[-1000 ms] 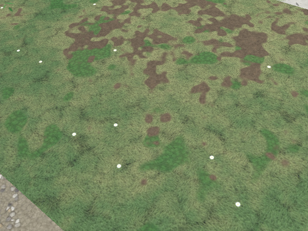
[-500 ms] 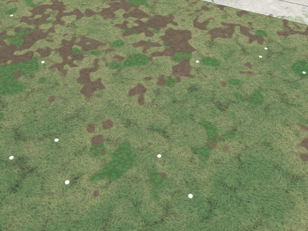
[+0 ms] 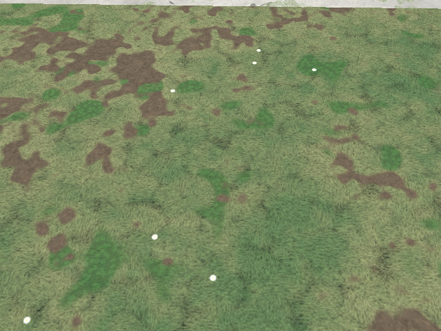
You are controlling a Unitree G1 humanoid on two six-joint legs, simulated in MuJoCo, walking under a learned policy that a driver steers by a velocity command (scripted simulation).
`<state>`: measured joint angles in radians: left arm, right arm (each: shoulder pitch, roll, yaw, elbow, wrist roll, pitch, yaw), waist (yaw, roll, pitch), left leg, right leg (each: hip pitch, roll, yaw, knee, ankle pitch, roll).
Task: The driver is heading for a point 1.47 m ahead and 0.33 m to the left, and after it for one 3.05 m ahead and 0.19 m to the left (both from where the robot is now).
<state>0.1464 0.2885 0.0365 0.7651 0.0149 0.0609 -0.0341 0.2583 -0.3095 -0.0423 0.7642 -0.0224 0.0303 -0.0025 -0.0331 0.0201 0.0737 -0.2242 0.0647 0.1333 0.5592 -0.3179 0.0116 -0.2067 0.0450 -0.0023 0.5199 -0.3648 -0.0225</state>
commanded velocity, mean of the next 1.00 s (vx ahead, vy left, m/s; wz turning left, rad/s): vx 0.41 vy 0.00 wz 0.23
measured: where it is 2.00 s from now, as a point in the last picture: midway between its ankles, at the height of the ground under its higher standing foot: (153, 194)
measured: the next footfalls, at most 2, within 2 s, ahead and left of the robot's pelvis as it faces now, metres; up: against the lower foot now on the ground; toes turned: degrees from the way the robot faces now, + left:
left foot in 0.52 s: +0.35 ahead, +0.10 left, +0.00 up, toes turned +6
right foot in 1.06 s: +0.71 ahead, +0.03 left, +0.00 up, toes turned +24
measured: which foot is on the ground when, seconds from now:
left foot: down 0.00-0.00, up 0.02-0.50, down 0.52-1.00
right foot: down 0.00-0.54, up 0.56-1.00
